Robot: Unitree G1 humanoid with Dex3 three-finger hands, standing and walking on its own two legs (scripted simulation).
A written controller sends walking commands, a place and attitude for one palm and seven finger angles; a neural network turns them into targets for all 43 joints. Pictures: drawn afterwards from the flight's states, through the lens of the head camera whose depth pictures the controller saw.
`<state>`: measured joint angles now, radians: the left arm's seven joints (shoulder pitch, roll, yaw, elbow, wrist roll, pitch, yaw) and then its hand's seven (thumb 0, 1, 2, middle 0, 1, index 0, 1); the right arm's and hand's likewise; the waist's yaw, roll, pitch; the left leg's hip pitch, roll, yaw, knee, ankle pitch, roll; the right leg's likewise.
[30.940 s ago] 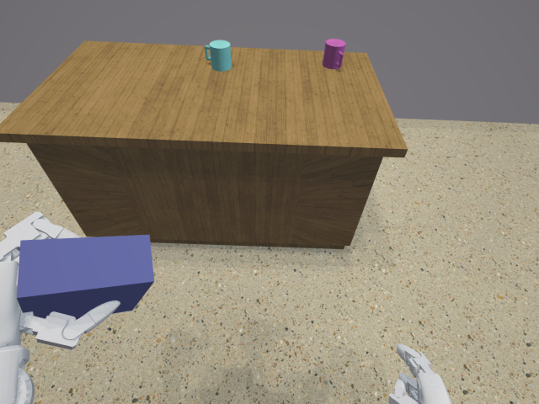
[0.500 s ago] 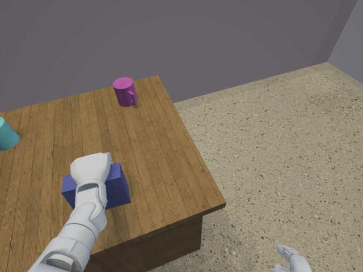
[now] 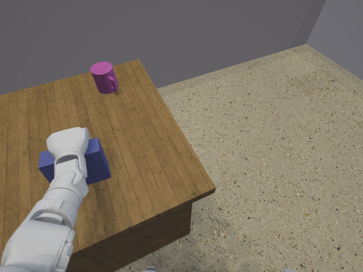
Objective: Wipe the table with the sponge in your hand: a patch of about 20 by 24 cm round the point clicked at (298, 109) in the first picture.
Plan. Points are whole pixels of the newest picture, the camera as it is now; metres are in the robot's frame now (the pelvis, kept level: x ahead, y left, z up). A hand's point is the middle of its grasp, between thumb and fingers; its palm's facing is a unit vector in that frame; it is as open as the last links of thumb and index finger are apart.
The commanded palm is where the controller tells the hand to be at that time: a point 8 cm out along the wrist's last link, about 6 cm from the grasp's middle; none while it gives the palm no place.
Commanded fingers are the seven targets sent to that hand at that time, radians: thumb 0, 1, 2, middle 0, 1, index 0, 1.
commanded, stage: wipe forward along the middle lane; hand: left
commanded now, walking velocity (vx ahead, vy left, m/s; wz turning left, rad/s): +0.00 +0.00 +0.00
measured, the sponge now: (80, 170) +0.38 +0.28 -0.04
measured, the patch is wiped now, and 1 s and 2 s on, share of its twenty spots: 0.95 0.95 1.00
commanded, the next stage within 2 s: slide back across to the first lane in 0.70 s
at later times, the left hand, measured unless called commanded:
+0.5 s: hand (72, 140) +0.44 +0.31 +0.00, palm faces -0.14 +0.00 -0.99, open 9.4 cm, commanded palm +0.43 +0.29 +0.03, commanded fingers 0.00 0.10 1.30 -1.20 -1.60 -1.20 -1.60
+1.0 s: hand (66, 131) +0.47 +0.33 +0.00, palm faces -0.13 -0.03 -0.99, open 9.4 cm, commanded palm +0.45 +0.32 +0.05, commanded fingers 0.00 0.10 1.30 -1.20 -1.60 -1.20 -1.60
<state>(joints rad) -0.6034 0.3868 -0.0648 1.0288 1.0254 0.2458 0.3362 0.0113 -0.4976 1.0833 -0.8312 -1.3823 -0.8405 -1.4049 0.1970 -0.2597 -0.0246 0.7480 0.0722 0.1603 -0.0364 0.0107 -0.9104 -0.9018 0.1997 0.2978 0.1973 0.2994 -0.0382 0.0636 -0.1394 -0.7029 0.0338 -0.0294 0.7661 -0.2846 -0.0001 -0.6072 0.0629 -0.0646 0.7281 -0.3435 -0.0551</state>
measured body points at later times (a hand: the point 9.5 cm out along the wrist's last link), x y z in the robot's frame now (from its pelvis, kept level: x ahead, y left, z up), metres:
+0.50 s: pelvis +0.01 +0.02 -0.01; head +0.08 +0.03 +0.44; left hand +0.44 +0.30 +0.05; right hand +0.08 -0.25 -0.14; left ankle +0.05 +0.12 -0.71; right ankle +0.01 -0.09 -0.71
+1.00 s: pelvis +0.01 +0.04 -0.01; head +0.10 +0.06 +0.43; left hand +0.47 +0.33 +0.06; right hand +0.04 -0.23 -0.14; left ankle +0.05 +0.12 -0.71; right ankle +0.01 -0.09 -0.71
